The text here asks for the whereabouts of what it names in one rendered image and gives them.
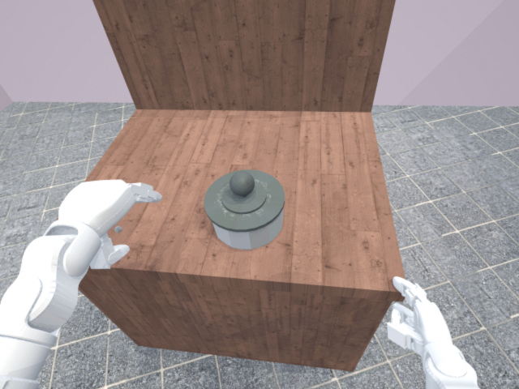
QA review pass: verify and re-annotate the lid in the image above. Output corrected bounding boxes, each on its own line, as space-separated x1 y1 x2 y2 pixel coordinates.
204 169 285 232

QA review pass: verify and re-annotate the right robot hand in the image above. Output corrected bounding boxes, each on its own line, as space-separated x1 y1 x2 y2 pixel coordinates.
387 276 453 357

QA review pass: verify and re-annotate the robot right forearm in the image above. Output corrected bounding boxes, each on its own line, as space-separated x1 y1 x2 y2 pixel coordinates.
422 341 480 389

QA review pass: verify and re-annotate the knob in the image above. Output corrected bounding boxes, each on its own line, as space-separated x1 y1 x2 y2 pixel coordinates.
229 171 255 196

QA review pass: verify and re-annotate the left robot hand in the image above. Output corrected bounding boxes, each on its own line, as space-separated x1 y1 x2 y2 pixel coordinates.
58 180 162 269

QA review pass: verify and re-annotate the pot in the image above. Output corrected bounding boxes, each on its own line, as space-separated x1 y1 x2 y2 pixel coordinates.
213 210 284 250

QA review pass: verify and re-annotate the robot left forearm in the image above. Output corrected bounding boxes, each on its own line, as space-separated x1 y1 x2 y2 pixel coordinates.
0 219 101 389

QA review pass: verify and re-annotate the table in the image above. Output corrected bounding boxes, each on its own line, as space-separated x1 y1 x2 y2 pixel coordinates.
56 0 405 372

